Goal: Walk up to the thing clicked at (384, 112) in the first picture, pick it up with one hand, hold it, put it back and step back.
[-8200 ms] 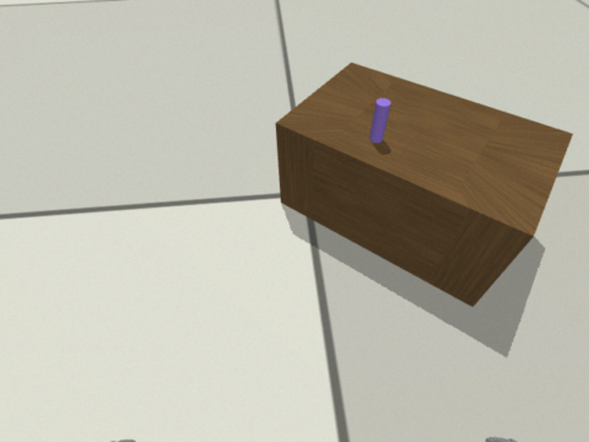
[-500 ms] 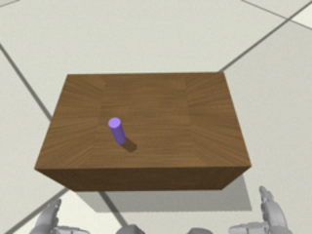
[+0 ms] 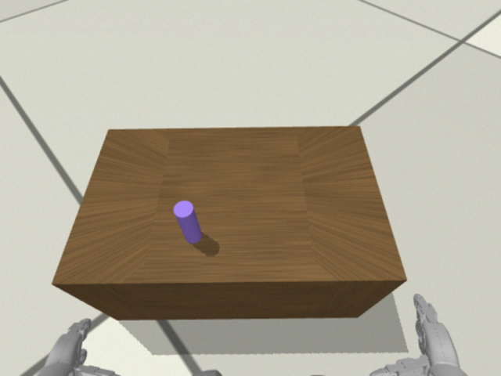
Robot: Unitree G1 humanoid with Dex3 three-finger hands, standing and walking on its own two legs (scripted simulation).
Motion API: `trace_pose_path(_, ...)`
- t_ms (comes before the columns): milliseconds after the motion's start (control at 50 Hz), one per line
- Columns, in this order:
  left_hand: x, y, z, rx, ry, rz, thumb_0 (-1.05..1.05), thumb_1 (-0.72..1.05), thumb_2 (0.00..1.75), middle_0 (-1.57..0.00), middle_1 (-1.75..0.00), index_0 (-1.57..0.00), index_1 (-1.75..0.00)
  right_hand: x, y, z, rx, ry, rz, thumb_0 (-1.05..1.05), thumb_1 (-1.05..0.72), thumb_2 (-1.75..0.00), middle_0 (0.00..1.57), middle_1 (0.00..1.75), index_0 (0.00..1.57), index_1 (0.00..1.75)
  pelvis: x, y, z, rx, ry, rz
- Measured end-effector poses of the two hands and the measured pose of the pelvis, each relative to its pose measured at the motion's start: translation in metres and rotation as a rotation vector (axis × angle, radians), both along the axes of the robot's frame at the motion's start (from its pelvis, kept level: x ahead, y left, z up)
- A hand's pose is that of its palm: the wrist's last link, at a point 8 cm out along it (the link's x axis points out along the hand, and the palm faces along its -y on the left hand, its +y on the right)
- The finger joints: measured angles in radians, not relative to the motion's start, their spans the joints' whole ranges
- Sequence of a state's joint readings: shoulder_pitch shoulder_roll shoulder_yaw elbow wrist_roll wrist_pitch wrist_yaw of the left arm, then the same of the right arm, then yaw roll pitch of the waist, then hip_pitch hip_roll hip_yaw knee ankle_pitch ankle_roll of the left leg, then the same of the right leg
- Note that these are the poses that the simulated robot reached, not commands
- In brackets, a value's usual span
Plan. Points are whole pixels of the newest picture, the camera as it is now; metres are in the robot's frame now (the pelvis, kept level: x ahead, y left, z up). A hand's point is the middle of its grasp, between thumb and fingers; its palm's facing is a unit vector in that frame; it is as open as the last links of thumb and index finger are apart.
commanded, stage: go down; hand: left
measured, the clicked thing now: (188, 223) +0.48 +0.17 -0.23
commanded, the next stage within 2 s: approach in 1.88 s
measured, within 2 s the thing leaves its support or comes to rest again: neither
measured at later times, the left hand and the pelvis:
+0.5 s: hand (92, 356) +0.16 +0.28 -0.09, palm faces +0.09 -0.95 -0.29, open 17.5 cm; pelvis -0.01 -0.01 +0.00, yaw +1 degrees
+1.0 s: hand (65, 258) +0.30 +0.33 -0.02, palm faces +0.13 -0.98 -0.14, open 17.6 cm; pelvis -0.03 +0.00 -0.01, yaw -1 degrees
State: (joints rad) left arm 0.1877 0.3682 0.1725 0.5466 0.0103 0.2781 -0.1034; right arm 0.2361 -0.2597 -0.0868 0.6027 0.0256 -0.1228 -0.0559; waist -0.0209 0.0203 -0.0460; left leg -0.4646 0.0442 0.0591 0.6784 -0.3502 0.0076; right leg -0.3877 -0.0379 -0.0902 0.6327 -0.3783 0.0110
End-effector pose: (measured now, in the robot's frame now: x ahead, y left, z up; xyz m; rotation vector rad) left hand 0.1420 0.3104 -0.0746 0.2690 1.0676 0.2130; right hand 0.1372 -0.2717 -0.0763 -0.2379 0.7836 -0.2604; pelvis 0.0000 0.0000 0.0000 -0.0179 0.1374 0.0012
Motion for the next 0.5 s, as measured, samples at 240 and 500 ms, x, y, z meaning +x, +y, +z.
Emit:
trace_pose_path(240,-0.003,0.003,0.007,-0.008,-0.047,0.011,0.00,-0.55,0.04,-0.09,-0.05,-0.08,-0.07,0.001,0.005,0.007,0.005,-0.047,0.023,-0.01,0.45,-0.07,0.06,0.06,0.06,0.05,-0.002,-0.004,-0.001,0.002,-0.005,0.003)
trace_pose_path(500,0.002,0.014,0.017,-0.018,-0.126,0.011,0.00,-0.58,0.05,-0.09,-0.06,-0.08,-0.08,-0.003,0.023,0.010,0.028,-0.083,0.073,-0.01,0.45,-0.07,0.06,0.06,0.06,0.05,-0.009,-0.006,-0.003,0.001,-0.011,0.009)
